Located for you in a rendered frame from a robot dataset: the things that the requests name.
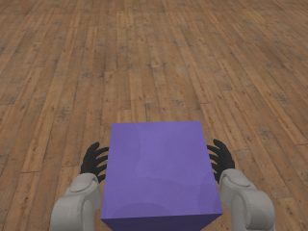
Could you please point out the left robot hand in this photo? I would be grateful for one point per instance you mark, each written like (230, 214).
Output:
(90, 162)

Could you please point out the robot right forearm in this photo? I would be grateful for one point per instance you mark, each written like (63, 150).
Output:
(251, 209)

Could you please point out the robot left forearm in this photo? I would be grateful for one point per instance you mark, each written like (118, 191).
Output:
(75, 210)

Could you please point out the right robot hand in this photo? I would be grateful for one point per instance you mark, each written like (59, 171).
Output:
(224, 159)

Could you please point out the carton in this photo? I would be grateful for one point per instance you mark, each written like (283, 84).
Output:
(159, 177)

